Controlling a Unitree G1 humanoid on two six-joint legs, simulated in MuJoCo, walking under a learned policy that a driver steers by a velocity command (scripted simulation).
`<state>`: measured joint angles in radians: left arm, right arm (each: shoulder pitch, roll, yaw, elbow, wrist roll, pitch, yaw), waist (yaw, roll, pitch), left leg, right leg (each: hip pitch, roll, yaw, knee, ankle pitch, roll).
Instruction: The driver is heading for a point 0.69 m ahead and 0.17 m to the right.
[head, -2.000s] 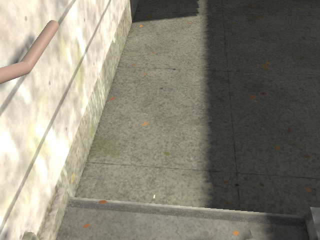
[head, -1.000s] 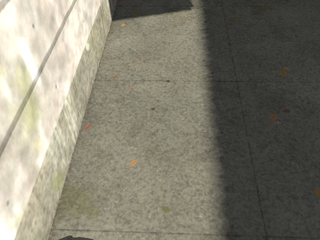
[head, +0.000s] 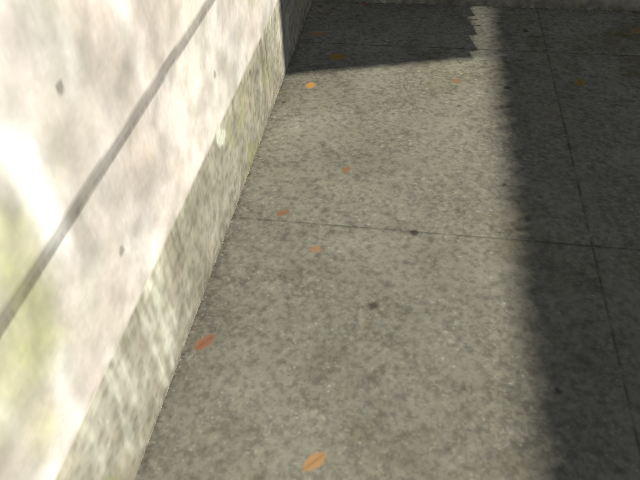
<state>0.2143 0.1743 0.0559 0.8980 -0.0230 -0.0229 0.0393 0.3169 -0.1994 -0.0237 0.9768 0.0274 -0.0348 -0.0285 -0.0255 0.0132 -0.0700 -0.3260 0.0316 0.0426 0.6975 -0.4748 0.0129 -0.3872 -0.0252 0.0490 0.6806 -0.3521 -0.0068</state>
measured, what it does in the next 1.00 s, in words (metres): walks ahead: left foot, then right foot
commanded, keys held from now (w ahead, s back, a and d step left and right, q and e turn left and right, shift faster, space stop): w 1.00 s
